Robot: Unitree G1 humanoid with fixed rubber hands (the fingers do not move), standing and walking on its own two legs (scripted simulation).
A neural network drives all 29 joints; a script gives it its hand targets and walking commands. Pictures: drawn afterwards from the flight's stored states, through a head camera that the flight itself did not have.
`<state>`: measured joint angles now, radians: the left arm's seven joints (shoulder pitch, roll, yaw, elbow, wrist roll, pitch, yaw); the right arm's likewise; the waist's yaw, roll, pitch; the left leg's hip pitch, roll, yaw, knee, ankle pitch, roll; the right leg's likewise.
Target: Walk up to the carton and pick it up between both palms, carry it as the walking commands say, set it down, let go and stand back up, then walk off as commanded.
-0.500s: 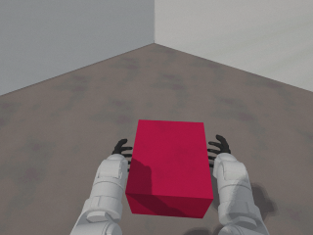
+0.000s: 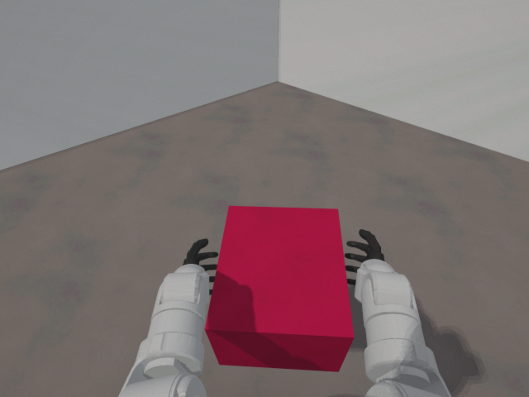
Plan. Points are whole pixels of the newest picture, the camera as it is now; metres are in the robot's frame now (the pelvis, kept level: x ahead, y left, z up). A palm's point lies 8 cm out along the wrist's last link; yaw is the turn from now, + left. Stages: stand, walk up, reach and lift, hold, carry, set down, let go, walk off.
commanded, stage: reach and lift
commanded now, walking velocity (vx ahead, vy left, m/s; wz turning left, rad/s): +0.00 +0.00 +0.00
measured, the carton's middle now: (280, 284) +0.36 -0.01 -0.02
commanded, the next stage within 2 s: hold in 1.06 s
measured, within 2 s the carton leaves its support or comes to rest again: neither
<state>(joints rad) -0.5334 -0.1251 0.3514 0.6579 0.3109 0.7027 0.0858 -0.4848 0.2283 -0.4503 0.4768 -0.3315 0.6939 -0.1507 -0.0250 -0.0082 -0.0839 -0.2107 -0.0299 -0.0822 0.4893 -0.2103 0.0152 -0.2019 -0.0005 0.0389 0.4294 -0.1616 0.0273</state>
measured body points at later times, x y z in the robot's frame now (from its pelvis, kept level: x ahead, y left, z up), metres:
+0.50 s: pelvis +0.00 -0.01 +0.00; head -0.06 +0.00 +0.45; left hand +0.33 +0.15 +0.04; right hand +0.33 -0.15 +0.07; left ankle +0.04 +0.11 -0.74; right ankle +0.05 -0.14 -0.74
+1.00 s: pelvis +0.00 -0.01 +0.00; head -0.07 -0.01 +0.45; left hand +0.32 +0.14 +0.04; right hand +0.32 -0.15 +0.07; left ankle +0.04 +0.11 -0.74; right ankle +0.05 -0.14 -0.74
